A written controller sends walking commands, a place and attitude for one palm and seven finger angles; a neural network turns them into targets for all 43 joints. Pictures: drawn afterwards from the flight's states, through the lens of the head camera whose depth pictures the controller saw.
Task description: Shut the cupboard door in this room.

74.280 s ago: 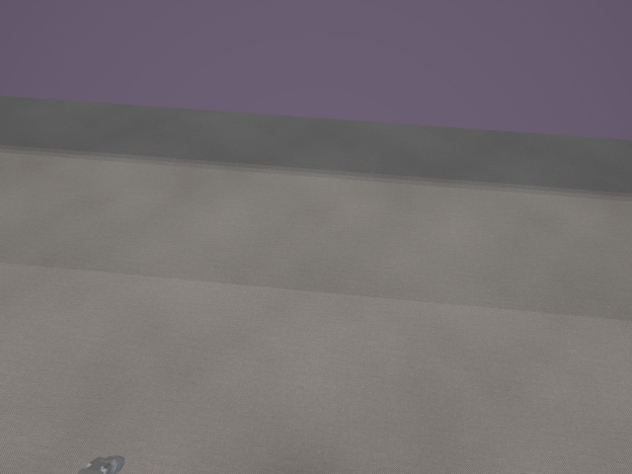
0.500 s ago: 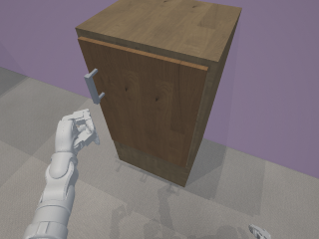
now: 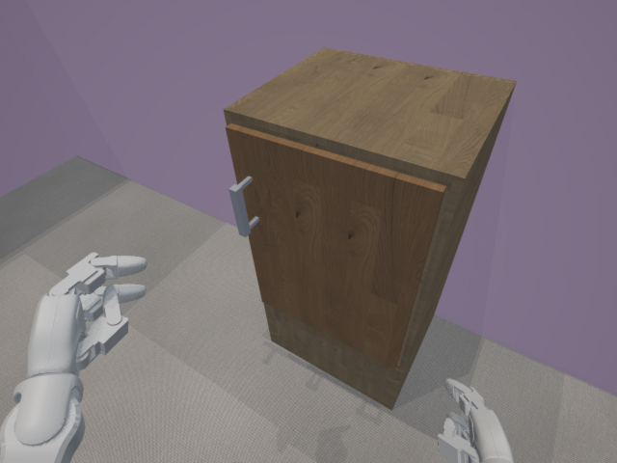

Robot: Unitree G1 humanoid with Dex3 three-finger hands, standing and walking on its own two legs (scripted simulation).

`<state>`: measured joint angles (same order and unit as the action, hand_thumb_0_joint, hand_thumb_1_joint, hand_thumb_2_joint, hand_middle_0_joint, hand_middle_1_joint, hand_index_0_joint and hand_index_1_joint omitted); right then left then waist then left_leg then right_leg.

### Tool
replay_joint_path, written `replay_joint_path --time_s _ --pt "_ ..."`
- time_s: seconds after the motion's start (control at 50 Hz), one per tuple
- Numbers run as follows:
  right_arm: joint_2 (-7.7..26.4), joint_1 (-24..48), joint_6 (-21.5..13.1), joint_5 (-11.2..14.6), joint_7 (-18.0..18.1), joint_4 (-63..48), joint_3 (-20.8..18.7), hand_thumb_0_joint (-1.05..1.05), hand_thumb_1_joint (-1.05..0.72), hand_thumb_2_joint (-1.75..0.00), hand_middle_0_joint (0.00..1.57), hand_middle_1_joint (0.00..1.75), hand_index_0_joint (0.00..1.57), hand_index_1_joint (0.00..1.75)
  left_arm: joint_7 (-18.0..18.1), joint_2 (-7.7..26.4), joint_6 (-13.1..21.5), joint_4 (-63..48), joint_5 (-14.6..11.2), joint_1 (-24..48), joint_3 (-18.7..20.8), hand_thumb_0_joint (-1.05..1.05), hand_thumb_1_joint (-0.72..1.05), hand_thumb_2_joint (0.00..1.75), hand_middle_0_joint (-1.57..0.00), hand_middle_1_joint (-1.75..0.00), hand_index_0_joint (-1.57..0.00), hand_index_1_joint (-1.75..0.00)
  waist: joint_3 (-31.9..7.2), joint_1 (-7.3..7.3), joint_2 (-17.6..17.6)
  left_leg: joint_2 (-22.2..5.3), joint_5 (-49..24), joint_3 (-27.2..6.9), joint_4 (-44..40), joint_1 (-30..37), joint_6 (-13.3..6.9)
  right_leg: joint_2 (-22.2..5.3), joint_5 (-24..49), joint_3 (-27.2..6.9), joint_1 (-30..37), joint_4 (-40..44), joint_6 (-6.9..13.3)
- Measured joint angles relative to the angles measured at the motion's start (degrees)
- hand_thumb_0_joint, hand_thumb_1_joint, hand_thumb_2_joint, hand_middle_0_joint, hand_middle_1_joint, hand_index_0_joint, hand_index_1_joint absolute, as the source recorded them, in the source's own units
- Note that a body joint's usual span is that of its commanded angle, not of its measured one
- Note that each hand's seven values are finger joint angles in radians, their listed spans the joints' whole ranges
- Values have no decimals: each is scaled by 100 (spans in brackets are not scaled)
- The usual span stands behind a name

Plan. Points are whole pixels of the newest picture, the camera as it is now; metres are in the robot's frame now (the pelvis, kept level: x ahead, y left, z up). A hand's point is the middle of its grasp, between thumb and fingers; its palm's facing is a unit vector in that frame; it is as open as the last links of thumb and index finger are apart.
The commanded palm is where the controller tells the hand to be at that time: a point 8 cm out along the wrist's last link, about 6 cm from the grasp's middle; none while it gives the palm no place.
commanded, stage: draw the hand back to the body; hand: left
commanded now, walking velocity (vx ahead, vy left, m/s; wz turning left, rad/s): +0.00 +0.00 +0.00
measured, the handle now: (246, 206) +0.63 +0.22 -0.05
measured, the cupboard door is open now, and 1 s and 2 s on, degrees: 1 1 1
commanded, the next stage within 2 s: step back with the hand held close in 0.54 s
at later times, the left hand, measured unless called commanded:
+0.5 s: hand (81, 346) +0.18 +0.24 +0.16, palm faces +0.44 -0.81 -0.39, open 7.4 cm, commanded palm +0.13 +0.29 +0.18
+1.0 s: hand (73, 336) +0.19 +0.25 +0.16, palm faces +0.36 -0.79 -0.50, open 7.4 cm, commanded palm +0.13 +0.29 +0.18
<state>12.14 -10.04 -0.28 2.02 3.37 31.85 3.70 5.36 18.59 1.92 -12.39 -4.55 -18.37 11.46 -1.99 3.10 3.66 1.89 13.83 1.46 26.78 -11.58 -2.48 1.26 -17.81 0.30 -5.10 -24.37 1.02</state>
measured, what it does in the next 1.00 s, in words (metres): stands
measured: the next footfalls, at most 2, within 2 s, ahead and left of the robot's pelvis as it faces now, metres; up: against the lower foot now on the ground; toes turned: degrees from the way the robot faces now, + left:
right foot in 1.78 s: -0.16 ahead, -0.11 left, +0.00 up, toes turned +7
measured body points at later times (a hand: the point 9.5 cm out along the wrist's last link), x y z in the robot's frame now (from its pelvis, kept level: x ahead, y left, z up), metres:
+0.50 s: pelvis -0.01 -0.01 +0.00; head -0.04 -0.04 +0.45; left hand +0.15 +0.28 +0.18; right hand +0.18 -0.24 -0.08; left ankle +0.01 +0.09 -0.74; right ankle -0.05 -0.11 -0.74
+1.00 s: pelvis -0.02 +0.00 +0.00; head -0.02 -0.03 +0.45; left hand +0.16 +0.29 +0.19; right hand +0.15 -0.25 -0.09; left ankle +0.01 +0.09 -0.74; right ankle -0.05 -0.11 -0.74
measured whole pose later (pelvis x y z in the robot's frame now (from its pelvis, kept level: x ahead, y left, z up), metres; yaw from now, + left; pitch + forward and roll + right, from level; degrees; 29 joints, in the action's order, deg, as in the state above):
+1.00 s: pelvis -0.02 +0.00 +0.00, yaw -2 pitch +1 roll +0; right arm 14.8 -10.4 1.7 1.8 4.8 32.8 -0.9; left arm 6.1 23.8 8.8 -22.4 -4.6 -30.5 21.7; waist -1.8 0.5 4.4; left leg 0.8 12.0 2.9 27.2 -16.1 -2.4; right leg 2.1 -16.1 -1.0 -10.8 -26.1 0.9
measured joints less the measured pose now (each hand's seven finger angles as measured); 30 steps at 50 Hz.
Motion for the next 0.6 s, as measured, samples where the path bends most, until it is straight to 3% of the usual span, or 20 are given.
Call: replay_joint_path --time_s 0.24,0.4,0.6 --pt "140 -269 -255 -21 -12 321 -230 2 -90 -90 20 30 20 30 71 293 240 -1015 -65 -1054 919 2 89 90 -34 -45 -34 -45 -53 36 108 -33 2 -15 -6 71 30 34 5 12 80 24 26" --pt "212 -234 -358 -22 70 383 -311 2 -91 -90 20 30 20 30 91 71 236 -777 -40 -876 735 2 89 90 -24 -33 -24 -34 -10 38 71 -52 -50 -52 7 55 65 56 4 52 38 -62 68" --pt "123 -173 -499 -29 74 328 -277 2 -91 -90 20 30 20 30 44 192 361 -904 -62 -908 761 2 89 89 -21 -31 -22 -31 0 -21 40 -134 -54 -37 -10 123 131 135 42 28 103 -15 132"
